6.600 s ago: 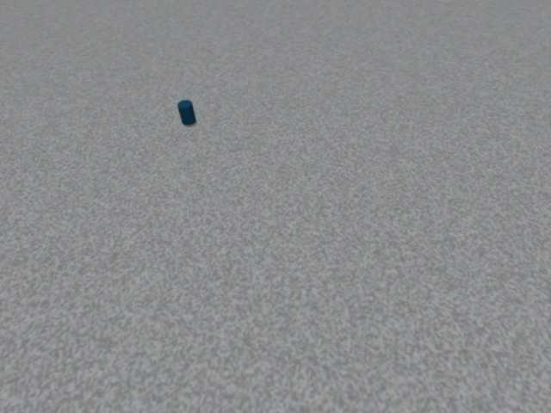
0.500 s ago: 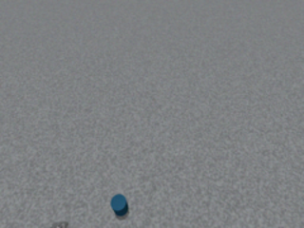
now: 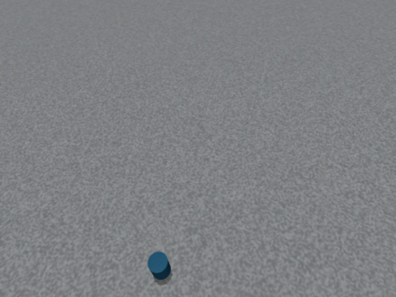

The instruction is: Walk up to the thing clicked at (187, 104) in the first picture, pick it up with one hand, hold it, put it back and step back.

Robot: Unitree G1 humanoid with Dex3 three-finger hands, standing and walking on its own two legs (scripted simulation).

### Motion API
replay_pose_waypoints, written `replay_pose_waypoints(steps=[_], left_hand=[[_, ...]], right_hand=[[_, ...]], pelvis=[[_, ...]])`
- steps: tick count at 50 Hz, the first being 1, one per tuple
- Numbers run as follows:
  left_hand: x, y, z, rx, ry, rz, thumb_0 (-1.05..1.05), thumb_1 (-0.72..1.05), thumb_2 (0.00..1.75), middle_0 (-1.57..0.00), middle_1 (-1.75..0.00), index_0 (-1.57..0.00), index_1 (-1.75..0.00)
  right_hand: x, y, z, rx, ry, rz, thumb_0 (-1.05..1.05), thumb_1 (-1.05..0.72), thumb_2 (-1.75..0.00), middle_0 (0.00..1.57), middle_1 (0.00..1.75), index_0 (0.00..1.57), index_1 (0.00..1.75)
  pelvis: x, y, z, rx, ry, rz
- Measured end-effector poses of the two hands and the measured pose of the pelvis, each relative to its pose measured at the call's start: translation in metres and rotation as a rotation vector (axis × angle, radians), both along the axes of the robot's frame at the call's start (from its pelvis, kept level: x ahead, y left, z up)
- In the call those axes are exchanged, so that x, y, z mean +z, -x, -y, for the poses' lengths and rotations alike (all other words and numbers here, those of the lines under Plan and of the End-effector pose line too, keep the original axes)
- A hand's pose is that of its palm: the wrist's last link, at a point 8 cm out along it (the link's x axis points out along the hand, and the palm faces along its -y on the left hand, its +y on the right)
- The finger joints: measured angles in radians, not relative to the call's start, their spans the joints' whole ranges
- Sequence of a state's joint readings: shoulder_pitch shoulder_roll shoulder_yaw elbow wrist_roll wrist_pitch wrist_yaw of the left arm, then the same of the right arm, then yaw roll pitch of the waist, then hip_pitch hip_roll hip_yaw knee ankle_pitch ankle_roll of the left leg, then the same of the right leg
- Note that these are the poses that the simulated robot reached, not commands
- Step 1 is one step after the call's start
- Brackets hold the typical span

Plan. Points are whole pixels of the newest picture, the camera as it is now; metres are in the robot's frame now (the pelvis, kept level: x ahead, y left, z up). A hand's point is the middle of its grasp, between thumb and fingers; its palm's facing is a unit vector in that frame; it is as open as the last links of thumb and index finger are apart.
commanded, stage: walk up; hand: left
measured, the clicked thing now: (159, 266) +0.37 +0.22 -0.71
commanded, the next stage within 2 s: none
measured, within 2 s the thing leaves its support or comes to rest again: neither
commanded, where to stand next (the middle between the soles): +0.03 -0.01 m, yaw +2 degrees
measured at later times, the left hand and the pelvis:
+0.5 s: hand out of the picture +0.12 +0.20 -0.15, palm faces -0.05 -0.90 -0.44, open 7.3 cm; pelvis +0.01 -0.06 -0.02, yaw -1 degrees
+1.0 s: hand out of the picture -0.02 +0.34 -0.16, palm faces +0.15 -0.85 -0.51, open 7.4 cm; pelvis -0.08 +0.02 -0.03, yaw +6 degrees
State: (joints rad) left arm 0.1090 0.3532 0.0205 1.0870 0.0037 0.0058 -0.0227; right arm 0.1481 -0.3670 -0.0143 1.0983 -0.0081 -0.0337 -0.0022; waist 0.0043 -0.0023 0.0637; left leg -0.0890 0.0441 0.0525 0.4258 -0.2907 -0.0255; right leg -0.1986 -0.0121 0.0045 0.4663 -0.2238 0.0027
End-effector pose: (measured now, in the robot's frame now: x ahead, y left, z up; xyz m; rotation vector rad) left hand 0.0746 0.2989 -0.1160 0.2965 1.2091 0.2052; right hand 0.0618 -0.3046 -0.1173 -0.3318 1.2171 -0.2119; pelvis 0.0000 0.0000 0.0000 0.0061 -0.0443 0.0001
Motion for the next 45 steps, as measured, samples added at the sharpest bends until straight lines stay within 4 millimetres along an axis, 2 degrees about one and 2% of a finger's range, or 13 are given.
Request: replay_pose_waypoints(steps=[10, 13, 16, 20, 22, 25, 29, 33, 38, 42, 45], left_hand=[[0.0, -0.015, 0.002, -0.028, 0.005, 0.024, 0.01, 0.91, 0.9, -0.2, -0.29, -0.2, -0.3], [0.001, -0.024, 0.003, -0.038, -0.007, 0.017, 0.01, 0.91, 0.9, -0.2, -0.29, -0.2, -0.3], [0.005, -0.037, 0.01, -0.045, -0.02, 0.035, 0.01, 0.91, 0.9, -0.2, -0.29, -0.2, -0.3], [0.003, -0.05, 0.028, -0.048, -0.069, 0.058, 0.01, 0.91, 0.9, -0.2, -0.29, -0.2, -0.3], [0.002, -0.048, 0.04, -0.045, -0.095, 0.051, 0.0, 0.91, 0.9, -0.2, -0.29, -0.2, -0.3], [0.007, -0.039, 0.054, -0.057, -0.12, 0.022, 0.0, 0.91, 0.9, -0.2, -0.29, -0.2, -0.3], [0.015, -0.027, 0.057, -0.031, -0.152, 0.027, 0.0, 0.9, 0.9, -0.2, -0.3, -0.21, -0.3], [0.025, -0.012, 0.043, 0.014, -0.198, 0.093, 0.0, 0.9, 0.9, -0.21, -0.3, -0.21, -0.3], [0.033, 0.022, 0.008, 0.058, -0.26, 0.153, 0.0, 0.9, 0.9, -0.21, -0.3, -0.21, -0.3], [0.026, 0.056, -0.032, 0.085, -0.287, 0.149, 0.0, 0.9, 0.9, -0.21, -0.3, -0.21, -0.3], [0.01, 0.078, -0.063, 0.111, -0.281, 0.144, 0.0, 0.9, 0.9, -0.21, -0.3, -0.21, -0.3]], right_hand=[[0.004, -0.005, 0.007, -0.014, 0.012, 0.055, 0.01, -0.9, -0.9, 0.2, 0.3, 0.2, 0.3], [0.006, 0.007, 0.023, -0.037, 0.035, 0.062, 0.01, -0.9, -0.9, 0.21, 0.3, 0.21, 0.3], [0.006, 0.024, 0.048, -0.048, 0.065, 0.011, 0.01, -0.9, -0.9, 0.21, 0.3, 0.21, 0.3], [-0.011, 0.034, 0.084, -0.083, 0.072, -0.079, 0.01, -0.9, -0.9, 0.2, 0.3, 0.2, 0.3], [-0.019, 0.03, 0.094, -0.095, 0.063, -0.116, 0.01, -0.9, -0.9, 0.2, 0.3, 0.2, 0.3], [-0.026, 0.022, 0.098, -0.085, 0.036, -0.132, 0.01, -0.9, -0.9, 0.2, 0.3, 0.2, 0.3], [-0.037, 0.019, 0.095, -0.035, 0.005, -0.133, 0.01, -0.91, -0.9, 0.2, 0.3, 0.2, 0.3], [-0.048, 0.022, 0.085, 0.021, -0.013, -0.144, 0.01, -0.91, -0.9, 0.2, 0.3, 0.2, 0.3], [-0.054, 0.02, 0.067, 0.086, -0.027, -0.111, 0.01, -0.91, -0.9, 0.2, 0.3, 0.2, 0.3], [-0.046, 0.024, 0.048, 0.104, -0.024, -0.055, 0.01, -0.91, -0.9, 0.2, 0.3, 0.2, 0.3], [-0.037, 0.042, 0.034, 0.101, 0.011, -0.026, 0.01, -0.91, -0.9, 0.2, 0.3, 0.2, 0.3]], pelvis=[[-0.003, -0.004, 0.004, -0.014, -0.017, 0.006], [-0.005, -0.009, 0.015, -0.019, -0.026, 0.014], [-0.007, -0.016, 0.03, -0.017, -0.028, 0.024], [-0.019, -0.024, 0.055, -0.024, -0.02, 0.041], [-0.021, -0.021, 0.062, -0.021, -0.011, 0.035], [-0.017, -0.011, 0.065, -0.022, -0.019, 0.019], [-0.018, -0.001, 0.064, 0.005, -0.001, 0.007], [-0.024, 0.009, 0.059, 0.043, 0.007, 0.012], [-0.032, 0.029, 0.044, 0.086, 0.006, 0.027], [-0.04, 0.048, 0.025, 0.107, 0.001, 0.031], [-0.048, 0.064, 0.006, 0.103, -0.01, 0.037]])
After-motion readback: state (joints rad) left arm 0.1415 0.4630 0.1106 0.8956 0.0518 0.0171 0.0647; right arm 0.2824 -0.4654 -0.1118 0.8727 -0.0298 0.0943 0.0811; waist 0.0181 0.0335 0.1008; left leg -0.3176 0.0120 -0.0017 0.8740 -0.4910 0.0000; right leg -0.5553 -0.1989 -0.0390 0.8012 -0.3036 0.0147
